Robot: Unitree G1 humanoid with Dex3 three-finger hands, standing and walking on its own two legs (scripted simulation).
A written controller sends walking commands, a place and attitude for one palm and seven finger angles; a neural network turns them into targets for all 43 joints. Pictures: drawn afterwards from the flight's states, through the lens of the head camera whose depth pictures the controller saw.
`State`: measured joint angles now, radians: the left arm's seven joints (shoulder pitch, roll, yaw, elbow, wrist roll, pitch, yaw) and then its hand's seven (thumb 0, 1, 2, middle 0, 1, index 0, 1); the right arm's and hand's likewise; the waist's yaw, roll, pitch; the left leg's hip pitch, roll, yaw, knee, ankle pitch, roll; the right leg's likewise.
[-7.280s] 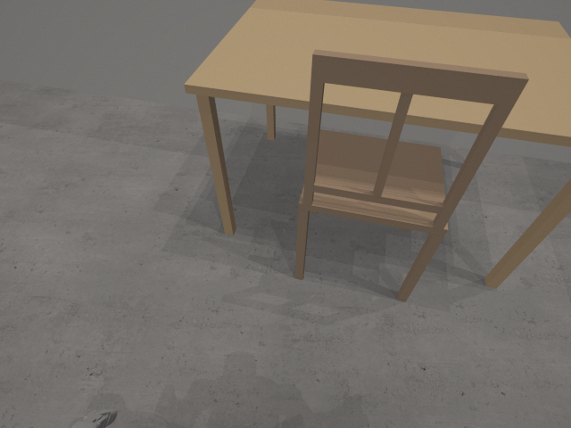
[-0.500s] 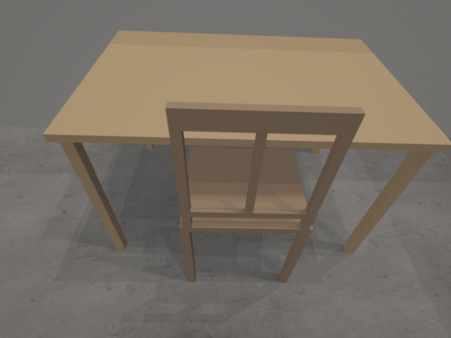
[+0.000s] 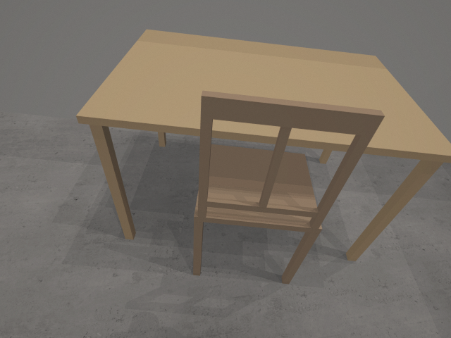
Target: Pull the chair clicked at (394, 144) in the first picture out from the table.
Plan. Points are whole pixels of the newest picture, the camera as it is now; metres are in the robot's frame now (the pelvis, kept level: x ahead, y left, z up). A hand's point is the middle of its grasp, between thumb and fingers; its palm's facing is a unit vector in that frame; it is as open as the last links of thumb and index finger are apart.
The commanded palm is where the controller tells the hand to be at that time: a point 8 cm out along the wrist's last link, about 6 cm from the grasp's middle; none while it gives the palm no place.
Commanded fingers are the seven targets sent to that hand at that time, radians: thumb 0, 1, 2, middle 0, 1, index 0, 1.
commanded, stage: come to a stop and stand still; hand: left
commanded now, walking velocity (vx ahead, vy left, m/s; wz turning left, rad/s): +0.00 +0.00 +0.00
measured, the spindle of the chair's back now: (273, 170) +0.58 -0.11 -0.05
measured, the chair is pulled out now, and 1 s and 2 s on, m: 0.00 0.00 0.00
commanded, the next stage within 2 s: look again from close up in 0.86 s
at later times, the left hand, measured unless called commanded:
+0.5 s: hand out of the picture -0.09 +0.25 -0.17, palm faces +0.00 -0.98 -0.22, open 7.4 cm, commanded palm none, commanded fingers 0.00 0.90 0.90 -0.20 -0.30 -0.20 -0.30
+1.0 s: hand out of the picture -0.01 +0.24 -0.14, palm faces -0.09 -0.98 -0.17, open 7.4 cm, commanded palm none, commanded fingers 0.00 0.90 0.90 -0.20 -0.30 -0.20 -0.30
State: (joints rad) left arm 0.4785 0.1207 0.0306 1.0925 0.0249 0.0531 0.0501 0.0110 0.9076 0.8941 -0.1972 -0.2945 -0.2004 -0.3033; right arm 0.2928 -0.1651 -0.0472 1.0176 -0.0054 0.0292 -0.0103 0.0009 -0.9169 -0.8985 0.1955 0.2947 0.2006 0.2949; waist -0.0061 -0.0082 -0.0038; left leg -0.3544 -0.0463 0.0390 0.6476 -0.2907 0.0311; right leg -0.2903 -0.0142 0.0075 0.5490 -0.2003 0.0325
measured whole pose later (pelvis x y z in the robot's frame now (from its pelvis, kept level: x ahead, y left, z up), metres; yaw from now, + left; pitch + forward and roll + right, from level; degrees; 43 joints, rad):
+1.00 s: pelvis -0.10 +0.07 +0.02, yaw -3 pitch +0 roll -1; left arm 0.20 0.18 0.04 0.97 0.02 0.04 -0.01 0.01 0.91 0.89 -0.19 -0.29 -0.20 -0.30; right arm 0.37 -0.11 -0.01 1.04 -0.03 -0.02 -0.01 0.00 -0.91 -0.90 0.20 0.30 0.20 0.30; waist -0.06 -0.01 0.01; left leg -0.24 -0.03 0.05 0.35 -0.12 0.06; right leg -0.39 -0.05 0.00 0.70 -0.35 0.00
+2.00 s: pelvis -0.04 +0.02 +0.02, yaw -3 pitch -1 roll +0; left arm 0.30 0.15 -0.01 1.10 0.01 -0.02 0.03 0.01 0.91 0.89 -0.20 -0.29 -0.20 -0.30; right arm 0.27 -0.14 0.02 1.14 0.00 -0.01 -0.03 0.00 -0.92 -0.90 0.19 0.29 0.20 0.29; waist 0.01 -0.01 0.03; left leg -0.13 0.02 0.01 0.38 -0.24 -0.02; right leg -0.12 0.02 -0.01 0.40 -0.26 -0.03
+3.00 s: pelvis +0.07 -0.03 +0.02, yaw -1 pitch +0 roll +0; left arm 0.26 0.17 0.05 0.99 0.03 0.00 0.00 0.01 0.93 0.89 -0.19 -0.29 -0.20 -0.30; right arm 0.23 -0.16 -0.04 1.02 -0.03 -0.01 -0.02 0.00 -0.94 -0.90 0.20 0.30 0.20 0.30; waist 0.01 -0.02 0.05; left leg -0.30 0.03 0.03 0.47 -0.17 0.01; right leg -0.43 -0.06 -0.02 0.86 -0.37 -0.01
